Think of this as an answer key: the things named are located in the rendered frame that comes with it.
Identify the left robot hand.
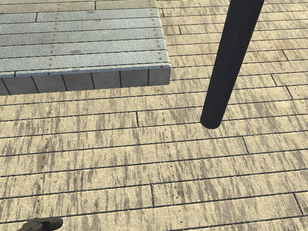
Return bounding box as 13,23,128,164
17,218,64,231

